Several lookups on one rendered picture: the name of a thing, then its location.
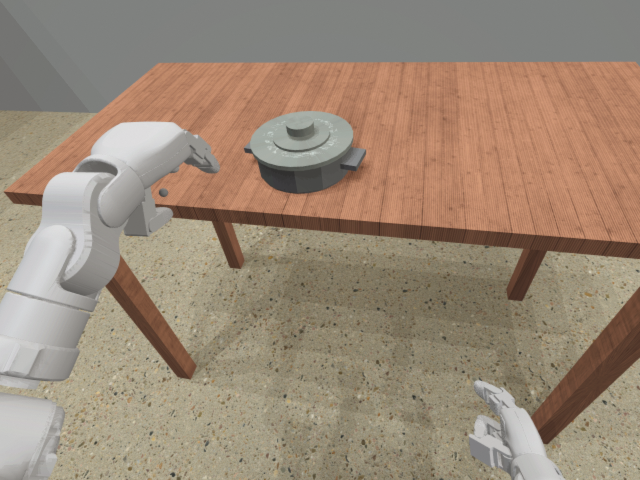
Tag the left robot hand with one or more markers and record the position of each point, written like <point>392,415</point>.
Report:
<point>153,150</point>

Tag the left robot upper arm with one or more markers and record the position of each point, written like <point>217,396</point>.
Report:
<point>29,436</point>

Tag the robot left forearm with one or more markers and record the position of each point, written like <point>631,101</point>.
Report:
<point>73,254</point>

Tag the lid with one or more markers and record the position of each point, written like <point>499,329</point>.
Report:
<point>273,147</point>

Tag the robot right forearm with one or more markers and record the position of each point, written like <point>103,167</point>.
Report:
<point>534,467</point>

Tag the pot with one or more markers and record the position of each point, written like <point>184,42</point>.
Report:
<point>313,180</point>

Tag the knob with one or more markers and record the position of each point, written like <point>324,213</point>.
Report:
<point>300,126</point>

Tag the right robot hand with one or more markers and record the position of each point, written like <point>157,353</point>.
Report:
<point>498,444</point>

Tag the table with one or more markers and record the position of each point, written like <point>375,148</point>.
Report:
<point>541,156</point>

